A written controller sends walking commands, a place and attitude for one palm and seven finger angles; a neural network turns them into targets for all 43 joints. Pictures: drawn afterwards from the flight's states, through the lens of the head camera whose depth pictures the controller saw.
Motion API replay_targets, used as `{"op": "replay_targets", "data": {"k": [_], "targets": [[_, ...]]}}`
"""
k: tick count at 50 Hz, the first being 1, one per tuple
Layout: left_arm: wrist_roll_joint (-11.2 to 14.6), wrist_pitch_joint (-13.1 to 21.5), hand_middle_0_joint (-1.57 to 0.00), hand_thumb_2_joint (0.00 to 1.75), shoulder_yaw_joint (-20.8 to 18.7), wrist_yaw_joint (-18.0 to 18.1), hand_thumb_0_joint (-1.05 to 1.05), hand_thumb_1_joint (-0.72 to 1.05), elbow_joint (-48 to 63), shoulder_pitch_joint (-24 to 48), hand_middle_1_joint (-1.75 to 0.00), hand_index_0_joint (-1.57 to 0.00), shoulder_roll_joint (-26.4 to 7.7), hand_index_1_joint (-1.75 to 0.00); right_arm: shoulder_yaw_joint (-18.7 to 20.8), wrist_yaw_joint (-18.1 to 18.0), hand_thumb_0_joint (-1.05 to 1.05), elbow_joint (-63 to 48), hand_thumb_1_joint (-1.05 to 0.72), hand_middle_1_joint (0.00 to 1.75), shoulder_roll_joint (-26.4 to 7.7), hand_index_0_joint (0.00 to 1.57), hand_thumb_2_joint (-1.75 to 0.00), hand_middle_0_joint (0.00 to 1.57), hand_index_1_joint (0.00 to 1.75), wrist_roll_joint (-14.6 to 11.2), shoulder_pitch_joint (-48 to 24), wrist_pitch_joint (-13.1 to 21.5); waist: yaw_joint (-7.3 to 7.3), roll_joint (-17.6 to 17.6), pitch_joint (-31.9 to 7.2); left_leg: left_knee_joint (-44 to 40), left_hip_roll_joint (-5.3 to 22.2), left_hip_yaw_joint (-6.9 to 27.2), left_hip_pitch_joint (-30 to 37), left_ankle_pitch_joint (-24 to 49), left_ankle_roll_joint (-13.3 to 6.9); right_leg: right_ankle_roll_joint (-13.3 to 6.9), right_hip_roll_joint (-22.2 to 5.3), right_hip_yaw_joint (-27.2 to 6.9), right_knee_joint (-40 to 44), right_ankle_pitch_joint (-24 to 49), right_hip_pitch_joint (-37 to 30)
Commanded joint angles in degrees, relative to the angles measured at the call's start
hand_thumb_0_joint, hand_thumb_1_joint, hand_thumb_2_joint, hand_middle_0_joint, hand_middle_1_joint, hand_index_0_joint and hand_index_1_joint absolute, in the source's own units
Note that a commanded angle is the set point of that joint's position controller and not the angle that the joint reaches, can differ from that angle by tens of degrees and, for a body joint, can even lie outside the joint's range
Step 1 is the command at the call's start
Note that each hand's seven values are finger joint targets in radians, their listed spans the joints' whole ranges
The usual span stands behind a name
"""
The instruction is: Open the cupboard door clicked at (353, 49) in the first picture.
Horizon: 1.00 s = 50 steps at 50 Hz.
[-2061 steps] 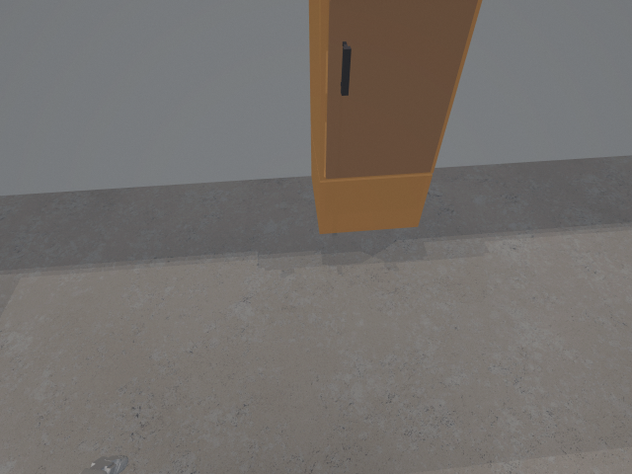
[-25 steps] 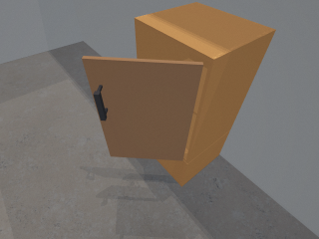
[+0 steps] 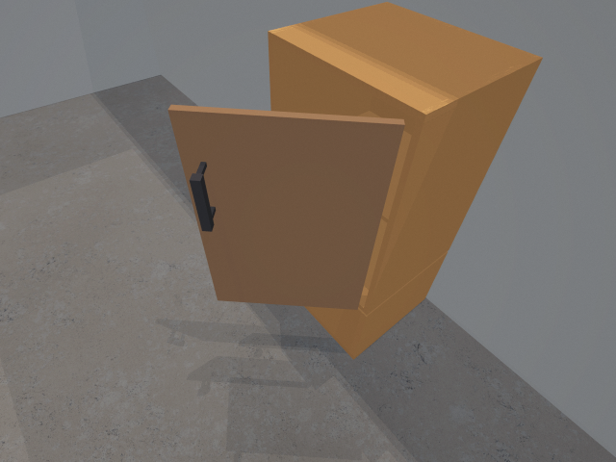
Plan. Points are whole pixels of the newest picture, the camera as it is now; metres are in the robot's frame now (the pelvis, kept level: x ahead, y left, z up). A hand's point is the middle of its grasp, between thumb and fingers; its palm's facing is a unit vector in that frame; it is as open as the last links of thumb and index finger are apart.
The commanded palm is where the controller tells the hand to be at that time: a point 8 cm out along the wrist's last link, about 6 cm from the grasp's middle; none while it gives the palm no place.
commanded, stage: look again from close up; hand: left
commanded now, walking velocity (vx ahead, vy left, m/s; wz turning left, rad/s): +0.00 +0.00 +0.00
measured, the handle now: (205, 197) +0.58 +0.24 -0.02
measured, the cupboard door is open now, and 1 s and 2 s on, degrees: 47 47 47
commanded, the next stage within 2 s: raise the hand with hooked fingers in 0.12 s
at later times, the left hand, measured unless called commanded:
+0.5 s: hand (192, 390) +0.21 +0.16 -0.01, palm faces +0.12 -0.99 +0.01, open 7.8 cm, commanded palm +0.12 +0.23 -0.06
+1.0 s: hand (175, 395) +0.21 +0.20 -0.05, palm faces -0.01 -1.00 -0.05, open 10.8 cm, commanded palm +0.17 +0.26 -0.04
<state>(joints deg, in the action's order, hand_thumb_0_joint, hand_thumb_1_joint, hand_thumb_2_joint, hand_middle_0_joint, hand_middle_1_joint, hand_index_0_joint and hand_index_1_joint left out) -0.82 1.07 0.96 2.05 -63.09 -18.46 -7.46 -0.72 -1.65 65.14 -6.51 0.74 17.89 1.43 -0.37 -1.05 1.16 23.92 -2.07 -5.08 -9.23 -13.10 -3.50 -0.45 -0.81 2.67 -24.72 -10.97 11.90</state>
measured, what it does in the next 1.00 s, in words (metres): lowers itself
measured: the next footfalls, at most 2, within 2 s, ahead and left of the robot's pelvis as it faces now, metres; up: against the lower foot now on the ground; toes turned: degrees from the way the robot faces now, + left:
none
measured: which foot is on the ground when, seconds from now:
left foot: down 0.00-1.00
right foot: down 0.00-1.00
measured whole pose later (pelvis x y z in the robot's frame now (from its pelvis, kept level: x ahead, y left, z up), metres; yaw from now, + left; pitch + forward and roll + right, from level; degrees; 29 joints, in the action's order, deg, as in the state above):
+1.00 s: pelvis +0.00 -0.03 -0.10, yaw +3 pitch +17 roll -2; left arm 20.4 19.8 -16.0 -25.9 -5.3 -16.8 -17.2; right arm -1.5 -2.9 33.0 -11.5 -2.1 11.7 11.0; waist -0.4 2.2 -7.0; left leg 68.1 0.9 0.9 -53.0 -31.7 -0.7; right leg -3.8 0.8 8.0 -64.7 -29.1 52.4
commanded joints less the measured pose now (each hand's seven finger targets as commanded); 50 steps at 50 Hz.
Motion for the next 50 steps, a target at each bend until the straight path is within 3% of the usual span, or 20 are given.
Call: {"op": "replay_targets", "data": {"k": [1,10,11,12,13,14,15,17,18,19,21,23,24,26,30,34,39,46,49,50], "targets": [[0.0,0.6,-0.20,0.90,-0.7,0.5,0.00,0.90,1.7,-4.1,-0.30,-0.20,-3.9,-0.30,0.9,-0.2,0.00,-1.5,-0.90,0.30,-5.9,0.20,-0.90,0.20,0.30,-0.2,3.9,0.8,0.31,0.3,3.7,-7.8,8.5,8.7,-4.8,0.1,1.1,-1.8,-5.2,-5.8,4.0,2.2,-0.9],[-0.1,0.4,-0.20,0.90,-0.8,0.5,0.00,0.90,1.5,-4.3,-0.30,-0.20,-3.9,-0.30,0.9,-0.2,0.00,-1.6,-0.90,0.30,-6.2,0.20,-0.90,0.20,0.30,-0.2,3.3,0.9,0.21,0.9,4.1,-8.7,8.6,9.0,-4.3,0.5,1.0,-1.5,-5.3,-5.4,4.0,2.7,-1.2],[-0.9,1.2,-0.20,0.90,-0.6,2.5,0.00,0.90,-0.8,-7.1,-0.30,-0.20,-6.3,-0.30,0.7,0.3,0.00,-6.0,-0.90,0.30,-8.4,0.20,-0.90,0.20,0.30,-0.6,-3.3,1.2,-1.89,2.3,5.2,2.6,9.1,5.9,-6.0,11.0,2.5,-1.2,-7.4,-6.3,2.3,15.3,1.4],[11.8,12.8,-0.20,0.89,-5.5,2.1,0.00,0.88,89.8,35.3,-0.32,-0.20,-17.7,-0.32,2.0,-2.0,0.00,-27.7,-0.90,0.30,-18.9,0.20,-0.90,0.20,0.30,-2.7,-0.8,8.9,7.27,14.8,-24.7,-2.7,3.2,8.0,10.5,9.5,4.5,-0.8,-0.7,-1.1,-2.4,7.1,-3.3],[7.2,9.5,-0.20,0.88,-4.6,5.1,0.00,0.85,76.3,14.7,-0.33,-0.20,-13.7,-0.33,-0.1,-3.4,0.00,-24.3,-0.90,0.30,-13.9,0.20,-0.90,0.20,0.30,-3.1,-6.1,14.5,1.53,16.9,-23.2,-4.8,5.8,8.2,8.8,8.4,5.3,-2.3,0.6,0.2,-7.6,-3.5,0.8],[7.7,1.4,-0.21,0.87,1.5,6.9,0.00,0.83,64.2,-1.4,-0.34,-0.21,-3.1,-0.34,0.8,-2.7,0.00,-24.3,-0.90,0.30,-11.2,0.20,-0.90,0.20,0.30,-3.9,-5.5,16.2,2.41,12.0,-9.9,-7.7,6.3,10.6,-1.7,-1.5,6.5,-1.5,0.4,2.1,-10.2,-9.8,7.9],[10.0,0.3,-0.21,0.86,6.7,6.2,0.00,0.81,63.7,-1.8,-0.36,-0.21,4.5,-0.36,0.9,-2.7,0.00,-23.4,-0.90,0.30,-11.9,0.20,-0.90,0.20,0.30,-4.7,-3.8,17.2,3.49,6.6,-1.8,-6.0,5.1,10.7,-6.7,-8.8,4.9,-1.2,0.7,2.5,-8.7,-7.8,10.1],[11.0,5.8,-0.21,0.84,4.4,5.0,0.00,0.76,68.5,0.6,-0.39,-0.21,-0.4,-0.39,1.9,-2.8,0.00,-27.6,-0.90,0.30,-16.0,0.20,-0.90,0.20,0.30,-3.9,-5.1,19.4,4.69,0.5,0.4,0.6,3.8,11.7,-11.9,-13.5,3.3,-0.7,0.5,2.4,-5.9,-10.4,13.0],[10.7,8.6,-0.21,0.83,3.3,4.2,0.00,0.74,65.9,0.0,-0.40,-0.21,-0.5,-0.40,2.4,-2.5,0.00,-29.0,-0.90,0.30,-16.3,0.20,-0.90,0.20,0.30,-2.8,-5.2,19.7,5.37,-7.6,1.1,4.0,3.5,12.3,-15.2,-14.7,3.2,-0.5,0.7,3.1,-7.3,-13.7,16.7],[10.1,11.7,-0.21,0.82,3.0,2.4,0.00,0.71,61.7,-0.3,-0.42,-0.21,0.4,-0.42,3.2,-1.7,0.00,-30.4,-0.90,0.30,-16.4,0.20,-0.90,0.20,0.30,-2.6,-5.3,19.8,5.17,-9.4,1.4,7.5,2.7,11.6,-17.7,-14.4,3.6,-0.6,0.7,3.2,-9.3,-15.0,20.0],[11.2,19.8,-0.22,0.80,0.1,-2.7,0.00,0.67,54.6,-9.9,-0.45,-0.22,2.6,-0.45,4.6,-0.3,0.00,-33.6,-0.90,0.30,-15.5,0.20,-0.90,0.20,0.30,-1.5,-7.1,19.7,0.89,-14.9,-2.0,14.4,2.3,9.3,-24.4,-13.7,4.3,-1.0,1.0,3.7,-15.8,-19.8,25.7],[13.4,28.7,-0.22,0.78,-4.2,-9.6,0.00,0.62,54.6,-18.0,-0.48,-0.22,0.2,-0.48,5.6,1.9,0.00,-37.2,-0.90,0.30,-15.3,0.20,-0.90,0.20,0.30,-0.9,-9.2,18.7,-2.26,-11.2,-6.9,21.0,1.1,6.8,-29.6,-9.3,5.0,-1.9,1.0,2.9,-21.2,-18.1,26.8],[13.5,32.3,-0.22,0.77,-9.1,-13.3,0.00,0.60,52.7,-20.5,-0.50,-0.22,-4.2,-0.50,6.4,3.3,0.00,-38.6,-0.90,0.30,-15.7,0.20,-0.90,0.20,0.30,-0.9,-9.2,17.6,-3.71,-4.6,-8.3,23.6,0.4,6.1,-30.3,-5.7,5.9,-2.9,0.9,2.1,-24.1,-14.3,25.9],[12.7,37.1,-0.22,0.75,-14.2,-17.7,0.00,0.55,55.6,-19.3,-0.53,-0.22,-9.9,-0.53,7.0,4.1,0.00,-42.4,-0.90,0.30,-15.7,0.20,-0.90,0.20,0.30,-1.0,-11.9,15.8,-4.66,-1.6,-12.3,28.2,0.3,5.1,-34.9,-3.2,5.0,-3.2,0.9,0.9,-30.2,-9.0,27.6],[15.7,31.5,-0.23,0.71,-14.5,-18.3,0.00,0.46,70.1,-11.5,-0.58,-0.23,-10.9,-0.58,6.4,2.8,0.00,-48.6,-0.90,0.30,-15.2,0.20,-0.90,0.20,0.30,-2.0,-12.8,11.7,-4.34,5.7,-18.5,30.0,0.4,5.1,-36.2,-4.9,4.0,-2.7,1.4,-1.1,-33.0,-8.5,28.0],[17.2,32.6,-0.24,0.67,-15.2,-15.9,0.00,0.36,83.9,-0.9,-0.64,-0.24,-12.9,-0.64,5.4,0.5,0.00,-47.8,-0.90,0.30,-14.1,0.20,-0.90,0.20,0.30,-1.9,-7.9,11.2,0.94,4.4,-20.8,34.3,1.8,7.1,-36.1,-5.8,2.4,-1.7,2.1,-3.4,-30.9,-10.6,30.4],[18.3,33.2,-0.25,0.62,-12.0,-22.9,0.00,0.25,77.2,4.7,-0.72,-0.25,-13.1,-0.72,3.8,-1.5,0.00,-42.8,-0.90,0.30,-15.1,0.20,-0.90,0.20,0.30,-2.2,-6.7,13.2,5.28,5.0,-19.0,40.5,2.3,7.6,-39.7,-4.9,1.4,-0.9,1.8,-6.0,-29.6,-9.2,32.4],[23.3,21.7,-0.26,0.55,-24.2,-28.6,0.00,0.08,68.7,-0.9,-0.82,-0.26,-19.5,-0.82,3.9,-2.3,0.00,-42.8,-0.90,0.30,-14.9,0.20,-0.90,0.20,0.30,-3.6,-8.1,13.7,-0.30,0.1,-28.6,37.5,1.9,7.1,-40.4,0.1,1.7,1.1,-0.7,-8.1,-27.0,-1.4,18.2],[24.0,21.7,-0.26,0.52,-27.1,-26.7,0.00,0.01,68.6,-2.4,-0.87,-0.26,-20.2,-0.87,4.0,-2.0,0.00,-42.8,-0.90,0.30,-13.9,0.20,-0.90,0.20,0.30,-3.2,-8.5,13.7,-2.13,0.7,-28.3,35.6,1.9,7.5,-39.8,2.6,2.2,1.0,-0.9,-7.3,-27.8,3.8,15.5],[23.9,22.5,-0.27,0.51,-25.8,-26.2,0.00,-0.01,69.3,-2.1,-0.88,-0.27,-18.6,-0.88,4.0,-1.8,0.00,-42.7,-0.90,0.30,-13.6,0.20,-0.90,0.20,0.30,-3.1,-8.0,13.8,-1.38,0.3,-27.6,34.9,1.9,7.3,-39.0,3.0,2.1,1.1,-0.9,-6.7,-27.7,5.5,16.2]]}}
